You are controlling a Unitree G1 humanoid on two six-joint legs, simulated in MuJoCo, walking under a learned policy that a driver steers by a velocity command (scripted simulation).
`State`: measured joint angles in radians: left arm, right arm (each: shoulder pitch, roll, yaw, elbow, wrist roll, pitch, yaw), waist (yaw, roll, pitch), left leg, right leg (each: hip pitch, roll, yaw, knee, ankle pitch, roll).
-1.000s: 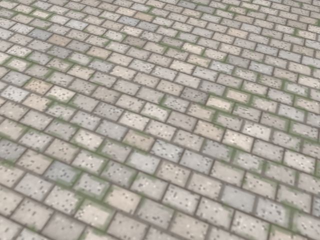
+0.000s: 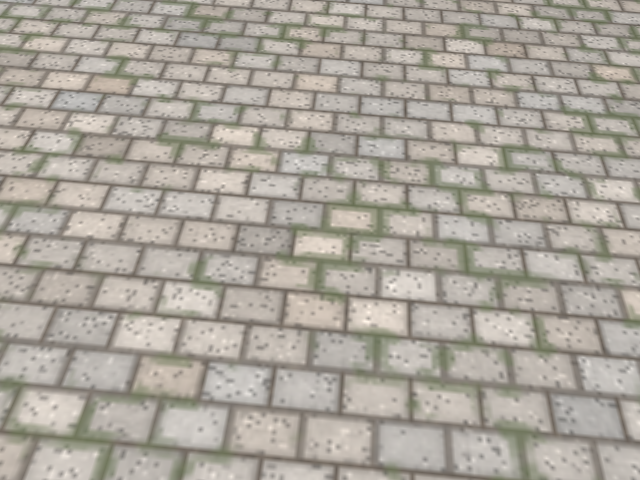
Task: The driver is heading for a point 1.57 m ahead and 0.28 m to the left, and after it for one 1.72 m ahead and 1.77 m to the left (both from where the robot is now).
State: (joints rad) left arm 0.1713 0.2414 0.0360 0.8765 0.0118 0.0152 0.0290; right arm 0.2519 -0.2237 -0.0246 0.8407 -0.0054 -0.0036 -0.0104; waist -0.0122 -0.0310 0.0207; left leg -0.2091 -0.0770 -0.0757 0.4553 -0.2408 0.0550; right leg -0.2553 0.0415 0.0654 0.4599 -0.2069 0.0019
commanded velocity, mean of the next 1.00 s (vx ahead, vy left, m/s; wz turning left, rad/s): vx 0.00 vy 0.00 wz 0.38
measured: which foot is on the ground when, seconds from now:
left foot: down 0.00-0.22, up 0.24-0.66, down 0.68-1.00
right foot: up 0.00-0.20, down 0.22-0.66, up 0.68-1.00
